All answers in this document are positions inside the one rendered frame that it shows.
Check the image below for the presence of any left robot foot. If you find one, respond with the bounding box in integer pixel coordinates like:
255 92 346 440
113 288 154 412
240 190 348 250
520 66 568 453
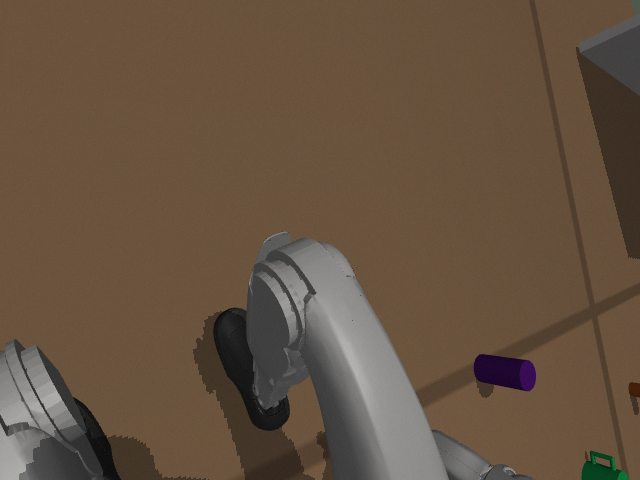
73 397 121 480

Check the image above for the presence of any right robot arm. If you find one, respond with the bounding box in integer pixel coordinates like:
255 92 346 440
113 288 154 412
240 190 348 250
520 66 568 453
483 464 535 480

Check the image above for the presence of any right robot hand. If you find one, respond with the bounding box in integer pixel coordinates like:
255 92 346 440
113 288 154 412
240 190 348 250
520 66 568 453
432 430 494 480

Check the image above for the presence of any right robot foot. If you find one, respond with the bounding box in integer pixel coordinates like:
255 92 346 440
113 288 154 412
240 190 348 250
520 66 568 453
213 308 290 431

